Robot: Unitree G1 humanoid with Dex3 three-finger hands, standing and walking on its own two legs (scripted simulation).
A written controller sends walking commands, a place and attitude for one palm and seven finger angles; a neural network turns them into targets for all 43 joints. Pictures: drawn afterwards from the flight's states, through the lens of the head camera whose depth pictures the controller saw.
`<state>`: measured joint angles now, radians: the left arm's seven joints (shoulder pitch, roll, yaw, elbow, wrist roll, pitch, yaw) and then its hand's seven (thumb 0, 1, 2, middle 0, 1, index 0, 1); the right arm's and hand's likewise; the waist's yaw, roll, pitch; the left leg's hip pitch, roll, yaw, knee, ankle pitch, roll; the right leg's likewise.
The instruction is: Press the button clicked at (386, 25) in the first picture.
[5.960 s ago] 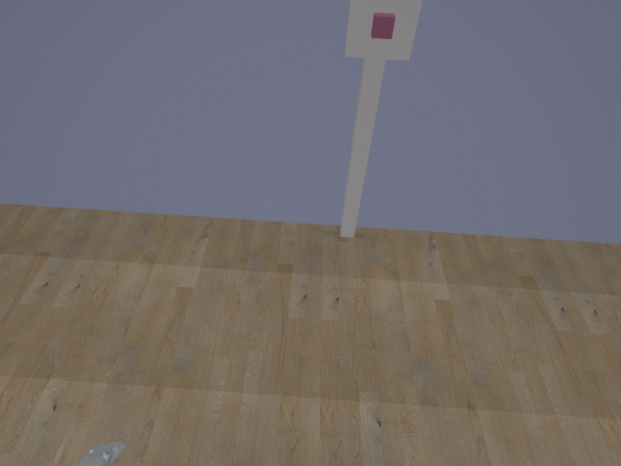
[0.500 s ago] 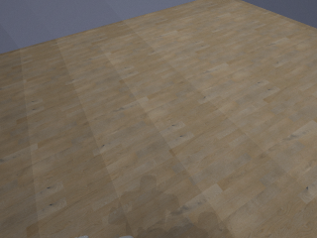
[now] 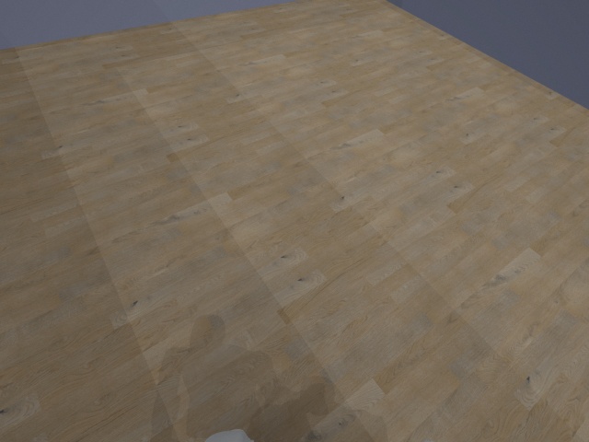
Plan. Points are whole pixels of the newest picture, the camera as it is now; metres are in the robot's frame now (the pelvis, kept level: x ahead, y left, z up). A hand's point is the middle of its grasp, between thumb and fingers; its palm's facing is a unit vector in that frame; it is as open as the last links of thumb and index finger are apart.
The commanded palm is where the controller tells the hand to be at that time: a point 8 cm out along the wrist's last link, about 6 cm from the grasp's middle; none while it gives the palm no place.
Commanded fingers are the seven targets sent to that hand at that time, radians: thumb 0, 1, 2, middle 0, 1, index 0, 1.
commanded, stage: turn to face it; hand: left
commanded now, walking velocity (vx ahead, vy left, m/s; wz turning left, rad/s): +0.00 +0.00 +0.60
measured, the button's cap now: out of the picture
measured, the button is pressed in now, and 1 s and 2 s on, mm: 0 0 0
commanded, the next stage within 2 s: none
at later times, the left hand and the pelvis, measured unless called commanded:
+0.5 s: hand out of the picture +0.13 +0.21 -0.14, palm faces +0.25 -0.95 -0.20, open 7.4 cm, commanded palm none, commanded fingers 0.00 0.90 0.90 -0.20 -0.30 -0.20 -0.30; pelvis +0.04 +0.00 +0.02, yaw +16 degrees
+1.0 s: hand out of the picture -0.02 +0.15 -0.14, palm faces +0.56 -0.78 -0.28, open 7.4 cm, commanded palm none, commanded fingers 0.00 0.90 0.90 -0.20 -0.30 -0.20 -0.30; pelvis +0.06 -0.04 +0.01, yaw +36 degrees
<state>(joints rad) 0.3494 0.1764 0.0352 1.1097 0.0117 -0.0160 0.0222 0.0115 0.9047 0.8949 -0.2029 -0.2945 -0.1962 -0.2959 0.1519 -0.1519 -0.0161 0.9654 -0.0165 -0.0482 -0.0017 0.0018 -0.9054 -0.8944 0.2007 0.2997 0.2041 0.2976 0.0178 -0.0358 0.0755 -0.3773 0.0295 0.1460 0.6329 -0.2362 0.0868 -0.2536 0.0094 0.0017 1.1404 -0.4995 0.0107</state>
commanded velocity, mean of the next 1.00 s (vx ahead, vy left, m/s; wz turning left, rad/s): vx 0.00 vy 0.00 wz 0.60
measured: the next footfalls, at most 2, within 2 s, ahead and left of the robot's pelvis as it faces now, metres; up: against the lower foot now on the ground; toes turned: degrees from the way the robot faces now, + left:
right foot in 0.66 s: +0.10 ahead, -0.14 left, +0.00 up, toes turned +23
left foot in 1.12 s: +0.00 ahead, +0.09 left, +0.00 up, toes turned +46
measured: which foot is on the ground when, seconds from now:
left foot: down 0.00-0.66, up 0.68-1.00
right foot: up 0.00-0.64, down 0.66-1.00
